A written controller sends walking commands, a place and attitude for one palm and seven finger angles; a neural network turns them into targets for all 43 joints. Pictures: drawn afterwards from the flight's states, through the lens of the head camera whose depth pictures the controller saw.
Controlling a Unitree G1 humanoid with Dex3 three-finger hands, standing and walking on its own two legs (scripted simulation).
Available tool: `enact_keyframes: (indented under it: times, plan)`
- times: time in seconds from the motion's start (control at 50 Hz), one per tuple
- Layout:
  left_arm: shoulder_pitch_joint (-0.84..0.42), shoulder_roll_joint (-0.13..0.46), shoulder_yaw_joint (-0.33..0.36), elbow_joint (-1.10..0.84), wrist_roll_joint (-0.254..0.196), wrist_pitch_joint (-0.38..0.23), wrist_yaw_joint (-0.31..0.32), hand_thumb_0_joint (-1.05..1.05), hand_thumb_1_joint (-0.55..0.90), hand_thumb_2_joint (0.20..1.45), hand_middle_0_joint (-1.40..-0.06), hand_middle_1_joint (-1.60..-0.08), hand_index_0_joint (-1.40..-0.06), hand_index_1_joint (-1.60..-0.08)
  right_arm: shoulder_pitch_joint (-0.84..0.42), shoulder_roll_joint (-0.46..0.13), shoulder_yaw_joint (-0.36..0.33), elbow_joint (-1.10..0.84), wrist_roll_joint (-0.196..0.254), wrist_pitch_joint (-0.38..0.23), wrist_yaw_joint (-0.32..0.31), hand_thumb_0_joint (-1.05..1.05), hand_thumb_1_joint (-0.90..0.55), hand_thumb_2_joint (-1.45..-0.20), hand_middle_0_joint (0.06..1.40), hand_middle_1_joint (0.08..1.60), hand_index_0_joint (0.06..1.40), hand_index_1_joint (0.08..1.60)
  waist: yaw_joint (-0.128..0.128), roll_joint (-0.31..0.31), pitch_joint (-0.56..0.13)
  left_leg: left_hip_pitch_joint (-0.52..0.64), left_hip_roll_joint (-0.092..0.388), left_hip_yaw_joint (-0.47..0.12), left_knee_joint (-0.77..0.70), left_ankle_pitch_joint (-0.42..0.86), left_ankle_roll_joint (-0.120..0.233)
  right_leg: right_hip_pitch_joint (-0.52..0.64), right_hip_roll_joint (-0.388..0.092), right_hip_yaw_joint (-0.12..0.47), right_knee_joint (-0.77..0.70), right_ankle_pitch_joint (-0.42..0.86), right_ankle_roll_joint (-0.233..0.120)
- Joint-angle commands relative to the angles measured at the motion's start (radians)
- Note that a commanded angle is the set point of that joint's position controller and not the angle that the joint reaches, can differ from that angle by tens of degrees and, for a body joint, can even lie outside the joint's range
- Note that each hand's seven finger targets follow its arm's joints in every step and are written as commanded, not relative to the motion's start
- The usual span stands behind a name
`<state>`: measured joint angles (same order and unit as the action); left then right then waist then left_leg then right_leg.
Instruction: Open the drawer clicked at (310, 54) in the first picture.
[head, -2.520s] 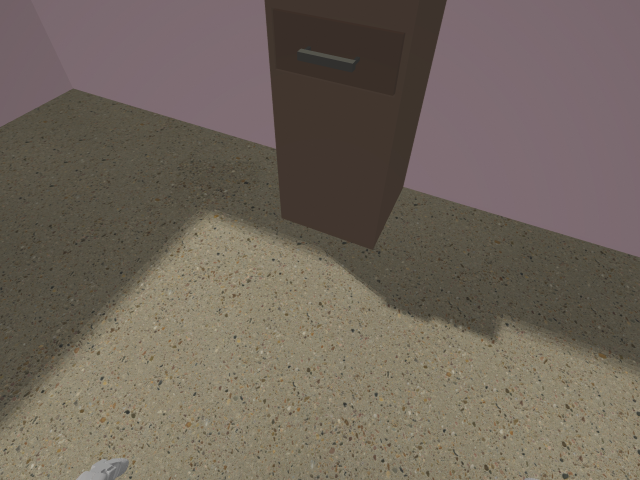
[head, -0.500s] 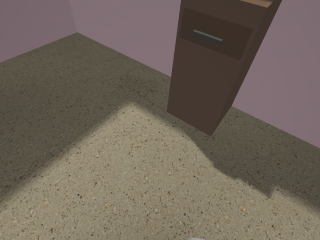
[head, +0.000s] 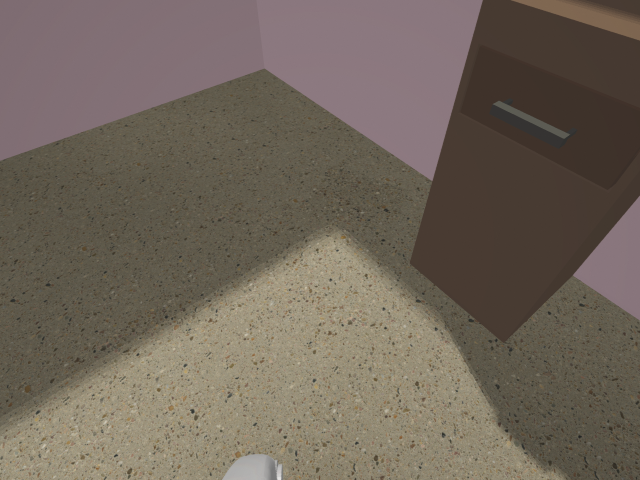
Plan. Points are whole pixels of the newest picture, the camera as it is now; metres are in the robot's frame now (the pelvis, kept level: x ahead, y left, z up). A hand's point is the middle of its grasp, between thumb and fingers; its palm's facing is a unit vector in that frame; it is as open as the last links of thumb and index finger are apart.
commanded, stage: walk to a spot facing it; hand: left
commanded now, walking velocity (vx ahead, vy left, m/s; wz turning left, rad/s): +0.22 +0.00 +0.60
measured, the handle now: (533, 120) +0.82 -0.44 +0.00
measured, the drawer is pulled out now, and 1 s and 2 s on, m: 0.00 0.00 0.00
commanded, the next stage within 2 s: turn to face it in 0.12 s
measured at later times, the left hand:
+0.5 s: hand out of the picture +0.14 +0.24 -0.18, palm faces +0.16 -0.97 -0.19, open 7.4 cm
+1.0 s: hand (191, 389) +0.28 +0.23 -0.16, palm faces -0.16 -0.96 -0.24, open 7.3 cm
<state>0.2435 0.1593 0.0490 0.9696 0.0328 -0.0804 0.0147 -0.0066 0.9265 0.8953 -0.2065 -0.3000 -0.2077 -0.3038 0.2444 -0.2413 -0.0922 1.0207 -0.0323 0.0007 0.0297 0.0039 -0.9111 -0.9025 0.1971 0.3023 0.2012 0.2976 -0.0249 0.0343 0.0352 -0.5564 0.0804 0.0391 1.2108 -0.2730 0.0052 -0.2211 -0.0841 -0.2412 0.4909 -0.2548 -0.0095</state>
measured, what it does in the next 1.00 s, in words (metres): walks ahead: left foot, then right foot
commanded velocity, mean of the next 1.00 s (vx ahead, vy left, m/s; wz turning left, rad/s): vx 0.01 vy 0.00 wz -0.37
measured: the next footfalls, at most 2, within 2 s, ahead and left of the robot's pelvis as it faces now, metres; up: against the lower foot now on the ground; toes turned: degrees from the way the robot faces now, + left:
left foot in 0.24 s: +0.22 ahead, +0.15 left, +0.00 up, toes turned +17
right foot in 0.68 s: +0.23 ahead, -0.08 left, +0.00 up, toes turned -10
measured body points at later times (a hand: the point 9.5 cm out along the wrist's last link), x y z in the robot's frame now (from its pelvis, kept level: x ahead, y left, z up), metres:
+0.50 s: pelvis +0.15 +0.05 +0.00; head +0.17 +0.07 +0.45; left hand +0.13 +0.29 -0.16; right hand +0.30 -0.15 -0.13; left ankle +0.19 +0.13 -0.74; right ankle +0.18 -0.09 -0.68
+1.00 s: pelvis +0.17 +0.04 +0.00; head +0.21 +0.04 +0.45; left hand +0.29 +0.28 -0.15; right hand +0.19 -0.24 -0.14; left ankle +0.20 +0.18 -0.70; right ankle +0.20 -0.07 -0.74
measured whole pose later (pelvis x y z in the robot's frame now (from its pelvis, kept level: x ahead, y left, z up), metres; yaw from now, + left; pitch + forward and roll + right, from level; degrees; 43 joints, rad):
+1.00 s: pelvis +0.17 +0.04 +0.00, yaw -12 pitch +0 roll +0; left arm 0.20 0.22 0.07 0.93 0.03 0.04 -0.01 0.00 0.90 0.90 -0.21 -0.30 -0.21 -0.30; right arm 0.18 -0.25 -0.07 0.96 -0.02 0.05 -0.02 0.00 -0.91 -0.90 0.20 0.30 0.20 0.30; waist 0.01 0.00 0.07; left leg -0.39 0.07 0.03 0.85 -0.42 -0.07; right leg -0.31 0.04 0.03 0.49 -0.19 -0.03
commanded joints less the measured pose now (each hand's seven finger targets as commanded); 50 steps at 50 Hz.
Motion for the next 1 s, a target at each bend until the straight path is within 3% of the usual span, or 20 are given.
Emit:
enact_keyframes:
  times: [0.0, 0.12, 0.16, 0.18, 0.2, 0.22, 0.24, 0.26, 0.32, 0.36, 0.48, 0.56, 0.62, 0.64, 0.66, 0.68, 0.72, 0.78, 0.92, 0.98]
  plan:
    - [0.097, 0.138, 0.022, -0.005, -0.001, -0.014, 0.008, 0.000, 0.900, 0.900, -0.200, -0.300, -0.200, -0.300, -0.073, 0.024, 0.019, -0.103, 0.004, 0.002, 0.027, 0.000, -0.900, -0.900, 0.200, 0.300, 0.200, 0.300, 0.020, -0.148, 0.045, -0.105, 0.056, 0.009, -0.149, 0.078, -0.027, 0.042, -0.266, 0.103, -0.298, 0.152, -0.066]
    - [0.131, 0.216, 0.032, -0.001, -0.002, 0.008, 0.006, 0.000, 0.900, 0.900, -0.200, -0.300, -0.200, -0.300, -0.199, -0.006, 0.039, -0.168, 0.004, -0.005, 0.040, 0.000, -0.900, -0.900, 0.200, 0.300, 0.200, 0.300, 0.058, -0.159, 0.027, 0.022, 0.004, 0.106, -0.485, 0.070, -0.005, 0.169, -0.279, -0.006, -0.166, 0.472, -0.048]
    - [0.122, 0.250, 0.043, -0.009, -0.003, 0.016, 0.005, 0.000, 0.900, 0.900, -0.200, -0.300, -0.200, -0.300, -0.136, -0.043, 0.031, -0.169, 0.002, -0.010, 0.029, 0.000, -0.900, -0.900, 0.200, 0.300, 0.200, 0.300, 0.027, -0.165, -0.030, 0.160, -0.042, 0.134, -0.555, 0.043, 0.017, 0.188, -0.297, -0.028, -0.005, 0.660, -0.036]
    - [0.117, 0.266, 0.048, -0.017, -0.007, 0.019, 0.005, 0.000, 0.900, 0.900, -0.200, -0.300, -0.200, -0.300, -0.050, -0.077, 0.020, -0.153, -0.002, -0.014, 0.022, 0.000, -0.900, -0.900, 0.200, 0.300, 0.200, 0.300, -0.024, -0.136, -0.083, 0.307, -0.077, 0.137, -0.642, 0.097, 0.029, 0.156, -0.278, -0.058, 0.164, 0.687, -0.011]
    - [0.115, 0.256, 0.046, -0.034, -0.016, 0.022, -0.001, 0.000, 0.900, 0.900, -0.200, -0.300, -0.200, -0.300, 0.076, -0.154, 0.001, -0.127, -0.006, -0.019, 0.008, 0.000, -0.900, -0.900, 0.200, 0.300, 0.200, 0.300, -0.086, -0.021, -0.197, 0.585, -0.014, 0.062, -0.720, 0.308, 0.059, 0.002, -0.227, -0.055, 0.420, 0.511, 0.032]
    - [0.151, 0.184, 0.031, -0.065, -0.035, 0.030, -0.013, 0.000, 0.900, 0.900, -0.200, -0.300, -0.200, -0.300, 0.165, -0.281, -0.022, -0.110, -0.005, -0.029, -0.009, 0.000, -0.900, -0.900, 0.200, 0.300, 0.200, 0.300, -0.095, 0.283, -0.305, 0.815, 0.327, -0.364, -0.724, 0.824, 0.199, -0.318, -0.027, -0.006, 0.751, -0.343, 0.095]
    - [0.119, 0.180, 0.020, -0.084, -0.026, 0.041, 0.002, 0.000, 0.900, 0.900, -0.200, -0.300, -0.200, -0.300, 0.196, -0.309, -0.012, -0.097, 0.021, -0.021, -0.018, 0.000, -0.900, -0.900, 0.200, 0.300, 0.200, 0.300, -0.099, 0.151, -0.350, 0.777, 0.415, -0.366, -0.770, 0.864, 0.265, -0.333, -0.023, 0.138, 0.852, -0.431, 0.065]
    - [0.123, 0.153, 0.013, -0.061, -0.034, 0.052, 0.013, 0.000, 0.900, 0.900, -0.200, -0.300, -0.200, -0.300, 0.114, -0.273, -0.004, -0.119, 0.022, -0.028, -0.039, 0.000, -0.900, -0.900, 0.200, 0.300, 0.200, 0.300, -0.061, 0.093, -0.337, 0.729, 0.413, -0.361, -0.797, 0.756, 0.246, -0.378, -0.042, 0.196, 0.891, -0.350, 0.069]
    - [0.146, 0.105, -0.005, 0.028, -0.018, 0.073, 0.009, 0.000, 0.900, 0.900, -0.200, -0.300, -0.200, -0.300, -0.066, -0.100, 0.046, -0.118, 0.016, -0.049, -0.053, 0.000, -0.900, -0.900, 0.200, 0.300, 0.200, 0.300, 0.022, 0.065, -0.126, 0.430, 0.257, -0.098, -0.855, 0.650, 0.152, -0.267, -0.083, 0.227, 0.716, -0.189, 0.073]
    - [0.194, 0.089, -0.009, 0.061, -0.021, 0.092, 0.006, 0.000, 0.900, 0.900, -0.200, -0.300, -0.200, -0.300, -0.104, -0.083, 0.054, -0.098, 0.017, -0.051, -0.055, 0.000, -0.900, -0.900, 0.200, 0.300, 0.200, 0.300, 0.053, 0.083, -0.108, 0.349, 0.226, -0.012, -0.888, 0.591, 0.135, -0.158, -0.062, 0.214, 0.581, -0.167, 0.066]
    - [0.103, 0.079, 0.015, 0.009, -0.011, 0.128, -0.007, 0.000, 0.900, 0.900, -0.200, -0.300, -0.200, -0.300, -0.106, -0.093, 0.027, -0.074, 0.010, -0.016, -0.054, 0.000, -0.900, -0.900, 0.200, 0.300, 0.200, 0.300, 0.036, 0.078, 0.012, 0.270, 0.271, 0.021, -0.954, 0.183, 0.148, -0.164, -0.021, 0.175, 0.422, -0.137, 0.061]
    - [0.050, 0.075, 0.031, -0.041, -0.007, 0.122, -0.014, 0.000, 0.900, 0.900, -0.200, -0.300, -0.200, -0.300, -0.091, -0.098, 0.001, -0.078, 0.006, -0.006, -0.055, 0.000, -0.900, -0.900, 0.200, 0.300, 0.200, 0.300, 0.020, 0.091, 0.011, 0.310, 0.297, 0.031, -0.899, 0.153, 0.142, -0.145, 0.000, 0.154, 0.304, -0.140, 0.053]
    - [0.112, 0.081, 0.039, -0.043, -0.004, 0.107, -0.016, 0.000, 0.900, 0.900, -0.200, -0.300, -0.200, -0.300, -0.105, -0.106, -0.008, -0.087, 0.010, 0.002, -0.051, 0.000, -0.900, -0.900, 0.200, 0.300, 0.200, 0.300, 0.058, 0.052, -0.041, 0.330, 0.263, 0.120, -0.713, 0.180, 0.074, -0.026, 0.031, 0.124, 0.081, 0.030, 0.042]
    - [0.131, 0.131, 0.048, -0.043, 0.000, 0.094, -0.013, 0.000, 0.900, 0.900, -0.200, -0.300, -0.200, -0.300, -0.085, -0.078, -0.007, -0.095, 0.014, 0.004, -0.048, 0.000, -0.900, -0.900, 0.200, 0.300, 0.200, 0.300, 0.066, -0.073, -0.045, 0.259, 0.198, 0.180, -0.543, 0.107, 0.010, 0.053, -0.036, 0.234, -0.058, 0.182, 0.010]
    - [0.131, 0.240, 0.066, -0.051, 0.009, 0.077, 0.000, 0.000, 0.900, 0.900, -0.200, -0.300, -0.200, -0.300, -0.076, -0.004, 0.010, -0.129, 0.016, 0.006, -0.040, 0.000, -0.900, -0.900, 0.200, 0.300, 0.200, 0.300, 0.067, -0.361, -0.040, 0.008, 0.051, 0.225, -0.313, -0.246, -0.061, 0.159, -0.276, 0.589, -0.152, 0.492, -0.098]
    - [0.183, 0.253, 0.064, -0.051, -0.010, 0.083, 0.006, 0.000, 0.900, 0.900, -0.200, -0.300, -0.200, -0.300, -0.133, -0.021, 0.017, -0.152, 0.018, 0.019, -0.051, 0.000, -0.900, -0.900, 0.200, 0.300, 0.200, 0.300, 0.111, -0.242, -0.071, 0.016, 0.022, 0.070, -0.181, -0.338, -0.064, 0.111, -0.333, 0.606, -0.174, 0.549, -0.196]
    - [0.089, 0.233, 0.067, -0.064, -0.009, 0.085, 0.012, 0.000, 0.900, 0.900, -0.200, -0.300, -0.200, -0.300, -0.151, -0.041, 0.012, -0.153, 0.017, 0.025, -0.053, 0.000, -0.900, -0.900, 0.200, 0.300, 0.200, 0.300, 0.077, -0.245, -0.060, -0.041, 0.023, -0.018, -0.055, -0.246, -0.066, 0.086, -0.257, 0.601, -0.186, 0.397, -0.203]
    - [-0.019, 0.209, 0.059, -0.100, -0.013, 0.088, 0.007, 0.000, 0.900, 0.900, -0.200, -0.300, -0.200, -0.300, -0.087, -0.046, 0.010, -0.116, 0.011, 0.029, -0.047, 0.000, -0.900, -0.900, 0.200, 0.300, 0.200, 0.300, 0.030, -0.130, -0.081, 0.020, 0.032, -0.020, -0.102, -0.111, -0.084, 0.047, -0.164, 0.468, -0.175, 0.291, -0.154]
    - [-0.017, 0.260, 0.074, -0.096, -0.008, 0.104, -0.007, 0.000, 0.900, 0.900, -0.200, -0.300, -0.200, -0.300, -0.099, -0.059, 0.016, -0.147, 0.017, 0.024, -0.054, 0.000, -0.900, -0.900, 0.200, 0.300, 0.200, 0.300, 0.061, -0.155, -0.075, 0.092, -0.012, -0.004, -0.355, -0.156, -0.087, 0.051, -0.141, 0.560, -0.168, 0.213, -0.180]
    - [-0.059, 0.274, 0.080, -0.110, -0.007, 0.113, -0.009, 0.000, 0.900, 0.900, -0.200, -0.300, -0.200, -0.300, -0.048, -0.060, 0.022, -0.149, 0.024, 0.012, -0.060, 0.000, -0.900, -0.900, 0.200, 0.300, 0.200, 0.300, 0.042, -0.192, -0.107, 0.182, -0.036, 0.000, -0.517, -0.160, -0.075, 0.046, -0.122, 0.583, -0.122, 0.271, -0.168]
